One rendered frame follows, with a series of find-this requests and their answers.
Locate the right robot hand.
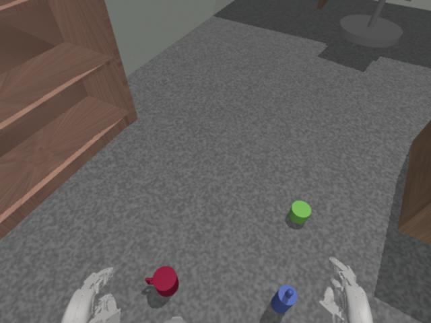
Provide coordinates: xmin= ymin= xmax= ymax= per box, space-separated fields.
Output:
xmin=319 ymin=257 xmax=373 ymax=323

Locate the bookshelf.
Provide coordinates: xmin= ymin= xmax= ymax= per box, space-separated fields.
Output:
xmin=0 ymin=0 xmax=138 ymax=240

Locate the office chair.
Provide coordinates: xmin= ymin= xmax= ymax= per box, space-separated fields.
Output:
xmin=337 ymin=0 xmax=411 ymax=48

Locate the left robot hand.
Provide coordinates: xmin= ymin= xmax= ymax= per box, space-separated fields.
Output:
xmin=61 ymin=267 xmax=121 ymax=323

